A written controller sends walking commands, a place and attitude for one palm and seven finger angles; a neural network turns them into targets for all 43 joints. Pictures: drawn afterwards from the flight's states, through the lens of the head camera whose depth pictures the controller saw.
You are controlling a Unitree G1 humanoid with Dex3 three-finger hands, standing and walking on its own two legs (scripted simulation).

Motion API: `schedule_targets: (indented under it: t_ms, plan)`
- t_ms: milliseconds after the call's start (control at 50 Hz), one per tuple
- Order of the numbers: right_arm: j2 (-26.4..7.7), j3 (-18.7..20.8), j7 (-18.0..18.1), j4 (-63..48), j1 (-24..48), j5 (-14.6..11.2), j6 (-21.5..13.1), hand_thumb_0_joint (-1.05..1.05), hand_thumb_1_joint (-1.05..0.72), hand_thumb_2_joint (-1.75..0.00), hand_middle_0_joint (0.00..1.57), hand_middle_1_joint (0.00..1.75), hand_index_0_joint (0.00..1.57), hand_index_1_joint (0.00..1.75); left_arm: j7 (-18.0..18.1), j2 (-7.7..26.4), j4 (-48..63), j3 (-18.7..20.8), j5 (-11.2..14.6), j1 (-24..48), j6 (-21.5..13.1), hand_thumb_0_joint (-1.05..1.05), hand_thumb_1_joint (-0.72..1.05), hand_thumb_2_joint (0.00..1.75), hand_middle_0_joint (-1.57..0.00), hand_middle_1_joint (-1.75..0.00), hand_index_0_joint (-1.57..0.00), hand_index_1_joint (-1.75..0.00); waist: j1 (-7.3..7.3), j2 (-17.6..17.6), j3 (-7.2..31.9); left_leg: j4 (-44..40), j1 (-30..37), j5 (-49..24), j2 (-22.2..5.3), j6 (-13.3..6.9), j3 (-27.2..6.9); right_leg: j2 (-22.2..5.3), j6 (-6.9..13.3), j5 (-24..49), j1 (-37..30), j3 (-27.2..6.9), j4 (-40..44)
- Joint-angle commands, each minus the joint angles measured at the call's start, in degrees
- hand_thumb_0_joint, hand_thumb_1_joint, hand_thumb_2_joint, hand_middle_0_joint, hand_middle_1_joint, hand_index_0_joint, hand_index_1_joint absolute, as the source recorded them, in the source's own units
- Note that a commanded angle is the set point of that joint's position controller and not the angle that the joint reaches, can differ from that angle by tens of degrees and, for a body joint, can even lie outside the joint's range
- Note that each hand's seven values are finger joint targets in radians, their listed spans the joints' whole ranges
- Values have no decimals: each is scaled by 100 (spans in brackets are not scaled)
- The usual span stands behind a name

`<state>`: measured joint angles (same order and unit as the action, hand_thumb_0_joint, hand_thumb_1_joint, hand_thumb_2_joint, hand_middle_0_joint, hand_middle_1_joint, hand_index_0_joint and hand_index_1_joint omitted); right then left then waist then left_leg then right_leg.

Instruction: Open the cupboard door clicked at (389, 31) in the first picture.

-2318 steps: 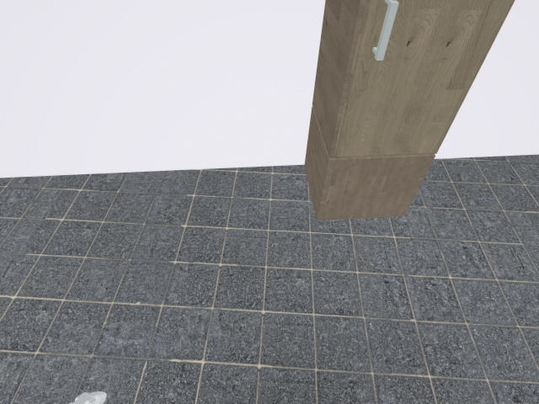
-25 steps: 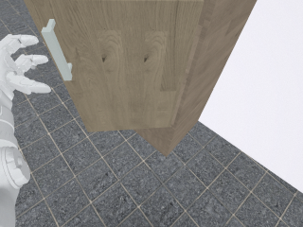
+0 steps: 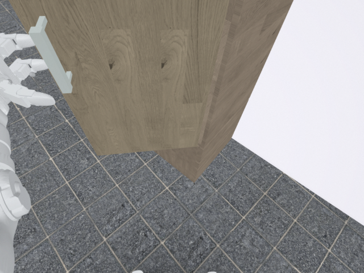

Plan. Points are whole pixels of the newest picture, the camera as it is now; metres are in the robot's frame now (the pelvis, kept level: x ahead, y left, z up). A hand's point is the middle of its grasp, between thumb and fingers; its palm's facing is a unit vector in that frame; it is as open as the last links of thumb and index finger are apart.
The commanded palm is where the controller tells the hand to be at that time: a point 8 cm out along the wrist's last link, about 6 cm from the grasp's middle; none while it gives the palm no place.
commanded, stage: slide the fingers in behind the handle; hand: left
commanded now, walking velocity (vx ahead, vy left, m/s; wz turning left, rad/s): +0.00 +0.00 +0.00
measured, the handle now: (55, 57) +0.54 +0.24 +0.15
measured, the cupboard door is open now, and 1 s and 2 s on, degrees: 47 47 47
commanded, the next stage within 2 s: close the thumb around the handle in 1.38 s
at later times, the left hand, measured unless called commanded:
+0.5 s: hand (42, 77) +0.47 +0.25 +0.16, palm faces +0.06 -1.00 +0.01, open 14.0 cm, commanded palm +0.45 +0.29 +0.15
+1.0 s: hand (63, 73) +0.49 +0.22 +0.15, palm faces +0.07 -1.00 +0.00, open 14.0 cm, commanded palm +0.46 +0.26 +0.15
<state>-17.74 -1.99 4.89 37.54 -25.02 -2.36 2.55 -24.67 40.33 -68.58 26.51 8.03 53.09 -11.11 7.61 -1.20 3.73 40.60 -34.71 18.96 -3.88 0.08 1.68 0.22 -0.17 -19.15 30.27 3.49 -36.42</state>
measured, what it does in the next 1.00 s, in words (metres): stands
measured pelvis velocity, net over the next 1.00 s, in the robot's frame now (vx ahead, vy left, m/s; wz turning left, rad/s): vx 0.00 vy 0.00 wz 0.00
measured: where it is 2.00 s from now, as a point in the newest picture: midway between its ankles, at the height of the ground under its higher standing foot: outside the picture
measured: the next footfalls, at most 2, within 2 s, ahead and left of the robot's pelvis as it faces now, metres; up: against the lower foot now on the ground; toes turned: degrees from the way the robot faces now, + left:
none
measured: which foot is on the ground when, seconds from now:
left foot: down 0.00-1.00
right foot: down 0.00-1.00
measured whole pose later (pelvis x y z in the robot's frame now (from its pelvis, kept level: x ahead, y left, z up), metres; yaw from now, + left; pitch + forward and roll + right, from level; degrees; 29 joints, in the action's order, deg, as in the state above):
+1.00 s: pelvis +0.00 +0.00 +0.00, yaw +0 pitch +12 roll -2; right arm -15.9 -1.6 3.1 38.5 -24.9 -1.7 1.1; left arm -14.4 30.9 -64.5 23.0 7.0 51.9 -11.0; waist 7.4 -2.0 4.1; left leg 40.6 -33.1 19.3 -3.7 0.1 2.0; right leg 0.1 -0.2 -19.6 29.0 3.1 -36.9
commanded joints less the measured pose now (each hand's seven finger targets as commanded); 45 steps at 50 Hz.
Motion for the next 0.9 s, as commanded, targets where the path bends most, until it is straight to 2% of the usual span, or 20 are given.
schedule_targets:
  t_ms: [0, 20, 60, 100, 140, 180, 240, 260, 320, 360, 400, 480, 500, 520, 580, 620, 660, 760, 820, 880]
  plan:
    - [-941, 370, 32, -491, -535, 20, -141, 0, -90, -90, 20, 30, 20, 30, 145, 1717, 1428, 279, 88, 2438, -366, 0, -50, 30, -30, -120, -30, -120, -67, -615, 2253, -309, 1797, -1911, 282, -255, -236, 201, 43, 2014, -530, -165, 332]
    - [-922, 374, 25, -506, -532, 28, -147, 0, -90, -90, 20, 30, 20, 30, 188, 1641, 1559, 260, 97, 2410, -399, 0, -50, 30, -30, -120, -30, -120, -77, -727, 2279, -289, 1905, -2047, 280, -258, -230, 209, 72, 2058, -502, -141, 314]
    - [-940, 390, 4, -523, -520, 30, -138, 0, -90, -90, 20, 30, 20, 30, 274, 1923, 1626, 547, 70, 2235, -418, 0, -50, 30, -30, -120, -30, -120, -182, -703, 2390, -291, 1921, -2160, 265, -238, -239, 213, 67, 2178, -621, -144, 285]
    - [-881, 394, -33, -591, -444, 26, -150, 0, -90, -90, 20, 30, 20, 30, 302, 1606, 1856, 346, 60, 2140, -427, 0, -50, 30, -30, -120, -30, -120, -206, -874, 2443, -283, 2057, -2362, 272, -218, -221, 220, 76, 2309, -639, -131, 253]
    - [-893, 414, -55, -603, -445, 28, -154, 0, -90, -90, 20, 30, 20, 30, 334, 1597, 1951, 451, 138, 1974, -411, 0, -50, 30, -30, -120, -30, -120, -219, -639, 2502, -270, 2121, -2500, 251, -236, -222, 237, 71, 2428, -712, -119, 258]
    - [-886, 386, -49, -614, -376, -1, -142, 0, -90, -90, 20, 30, 20, 30, 315, 1483, 1673, 384, 180, 1846, -286, 0, -50, 30, -30, -120, -30, -120, -177, -406, 2122, -321, 1802, -2227, 274, -261, -149, 223, 47, 2446, -776, -143, 308]
    - [-889, 377, -22, -594, -344, -11, -166, 0, -90, -90, 20, 30, 20, 30, 336, 1333, 1583, 180, 111, 2133, -227, 0, -50, 30, -30, -120, -30, -120, -55, -427, 1831, -359, 1731, -1877, 272, -266, -160, 207, 44, 2110, -517, -136, 364]
    - [-902, 381, -10, -566, -377, -3, -166, 0, -90, -90, 20, 30, 20, 30, 369, 1506, 1596, 293, 79, 2222, -257, 0, -50, 30, -30, -120, -30, -120, -80, -402, 1851, -358, 1736, -1922, 264, -256, -207, 204, 55, 2102, -535, -138, 346]
    - [-819, 379, -26, -566, -339, 4, -230, 0, -90, -90, 20, 30, 20, 30, 377, 725, 1924, -257, 173, 2454, -386, 0, -50, 30, -30, -120, -30, -120, 49, -735, 2066, -269, 2208, -2193, 259, -232, -234, 214, 78, 2104, -317, -122, 328]
    - [-864, 383, -10, -434, -354, 11, -248, 0, -90, -90, 20, 30, 20, 30, 417, 810, 1644, -160, 194, 2561, -377, 0, -50, 30, -30, -120, -30, -120, 80, -508, 1912, -297, 2132, -1961, 226, -203, -328, 214, 75, 1857, -164, -95, 355]
    - [-871, 355, -2, -409, -324, 5, -280, 0, -90, -90, 20, 30, 20, 30, 441, 641, 1383, -317, 184, 2681, -302, 0, -50, 30, -30, -120, -30, -120, 129, -391, 1696, -336, 1918, -1663, 242, -210, -338, 190, 69, 1656, -84, -100, 378]
    - [-851, 366, -36, -391, -366, 55, -339, 0, -90, -90, 20, 30, 20, 30, 641, 760, 1540, -192, 47, 2835, -369, 0, -50, 30, -30, -120, -30, -120, 41, -541, 2157, -259, 2110, -1995, 251, -182, -394, 180, 82, 1821, -174, -90, 254]
    - [-835, 361, -48, -397, -340, 57, -347, 0, -90, -90, 20, 30, 20, 30, 683, 645, 1571, -279, 34, 2850, -385, 0, -50, 30, -30, -120, -30, -120, 54, -633, 2176, -245, 2135, -1967, 256, -173, -374, 176, 79, 1793, -142, -96, 253]
    - [-826, 358, -54, -378, -396, 64, -353, 0, -90, -90, 20, 30, 20, 30, 723, 518, 1518, -353, 57, 2877, -416, 0, -50, 30, -30, -120, -30, -120, 117, -425, 2100, -229, 2101, -1986, 250, -194, -404, 190, 82, 1772, -122, -64, 250]
    - [-830, 360, -79, -372, -351, 67, -358, 0, -90, -90, 20, 30, 20, 30, 836, 543, 1513, -352, -16, 3027, -429, 0, -50, 30, -30, -120, -30, -120, 100, -677, 2073, -246, 2069, -1896, 242, -164, -403, 182, 84, 1696, -32, -83, 231]
    - [-847, 363, -84, -366, -434, 96, -355, 0, -90, -90, 20, 30, 20, 30, 939, 674, 1466, -204, -32, 3002, -459, 0, -50, 30, -30, -120, -30, -120, 68, -393, 2179, -231, 1981, -1957, 248, -187, -431, 194, 92, 1741, -201, -59, 197]
    - [-845, 368, -97, -386, -415, 96, -359, 0, -90, -90, 20, 30, 20, 30, 1004, 878, 1519, -48, -80, 3012, -472, 0, -50, 30, -30, -120, -30, -120, 14, -442, 2368, -233, 1941, -1940, 261, -192, -374, 188, 62, 1872, -362, -119, 197]
    - [-800, 398, -138, -439, -437, 91, -322, 0, -90, -90, 20, 30, 20, 30, 1016, 843, 1765, 0, -102, 2653, -526, 0, -50, 30, -30, -120, -30, -120, -93, -538, 2487, -203, 1961, -2194, 269, -204, -270, 210, 67, 2223, -601, -133, 183]
    - [-793, 401, -120, -429, -449, 70, -293, 0, -90, -90, 20, 30, 20, 30, 959, 560, 1700, -184, 7, 2618, -453, 0, -50, 30, -30, -120, -30, -120, 12, -272, 2221, -256, 1822, -2043, 278, -247, -237, 223, 63, 2193, -641, -116, 258]
    - [-805, 396, -97, -383, -453, 52, -277, 0, -90, -90, 20, 30, 20, 30, 943, 586, 1546, -200, -6, 2652, -330, 0, -50, 30, -30, -120, -30, -120, 31, -357, 1937, -322, 1656, -1754, 283, -247, -199, 207, 54, 2029, -523, -140, 323]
